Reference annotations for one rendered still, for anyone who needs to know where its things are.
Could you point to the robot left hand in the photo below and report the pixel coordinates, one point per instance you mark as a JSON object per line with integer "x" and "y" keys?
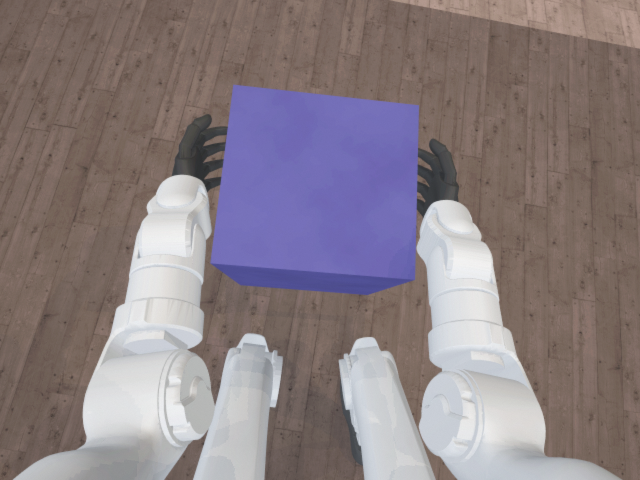
{"x": 192, "y": 153}

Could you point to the left robot upper arm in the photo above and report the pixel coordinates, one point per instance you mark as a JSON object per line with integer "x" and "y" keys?
{"x": 141, "y": 412}

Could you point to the carton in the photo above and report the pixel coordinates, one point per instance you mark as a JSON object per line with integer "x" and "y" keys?
{"x": 317, "y": 192}

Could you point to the robot left forearm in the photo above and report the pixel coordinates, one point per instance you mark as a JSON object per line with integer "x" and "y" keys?
{"x": 162, "y": 306}

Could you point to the robot right foot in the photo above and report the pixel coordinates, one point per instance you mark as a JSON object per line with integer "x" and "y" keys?
{"x": 355, "y": 448}

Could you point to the right robot upper arm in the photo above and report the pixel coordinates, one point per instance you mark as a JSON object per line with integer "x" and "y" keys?
{"x": 486, "y": 427}

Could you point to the right robot thigh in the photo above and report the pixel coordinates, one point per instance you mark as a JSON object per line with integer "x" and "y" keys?
{"x": 391, "y": 445}

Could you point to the robot right hand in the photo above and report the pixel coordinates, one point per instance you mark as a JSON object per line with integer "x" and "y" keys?
{"x": 441, "y": 179}

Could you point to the robot right forearm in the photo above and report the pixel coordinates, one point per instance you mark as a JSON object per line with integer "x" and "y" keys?
{"x": 467, "y": 329}

